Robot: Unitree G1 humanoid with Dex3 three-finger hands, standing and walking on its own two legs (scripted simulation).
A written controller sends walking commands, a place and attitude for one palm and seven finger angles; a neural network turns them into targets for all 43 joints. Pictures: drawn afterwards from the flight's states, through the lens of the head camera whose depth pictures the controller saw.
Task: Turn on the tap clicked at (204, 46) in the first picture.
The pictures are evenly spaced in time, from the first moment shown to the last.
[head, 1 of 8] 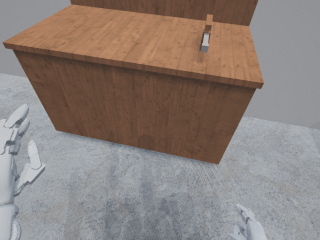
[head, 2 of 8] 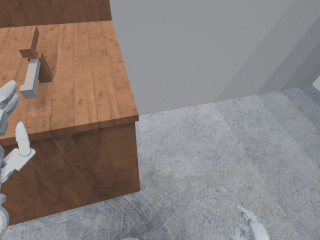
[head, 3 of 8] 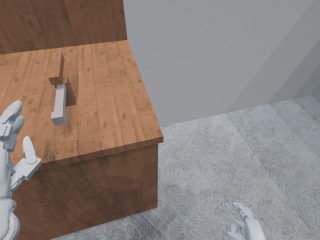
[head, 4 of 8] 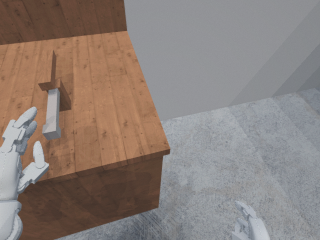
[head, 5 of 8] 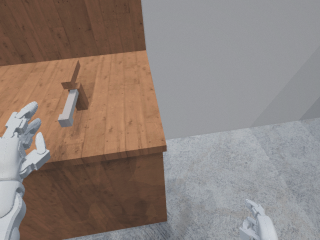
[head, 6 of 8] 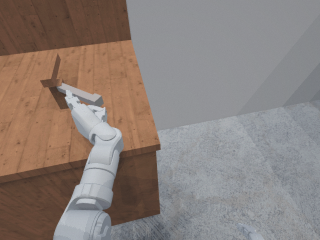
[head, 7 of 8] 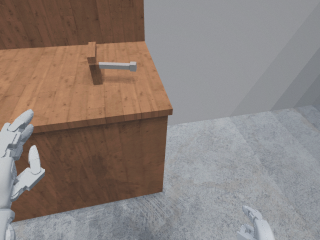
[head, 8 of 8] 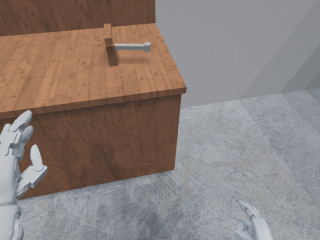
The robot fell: no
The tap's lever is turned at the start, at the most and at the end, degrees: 0 76 76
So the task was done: yes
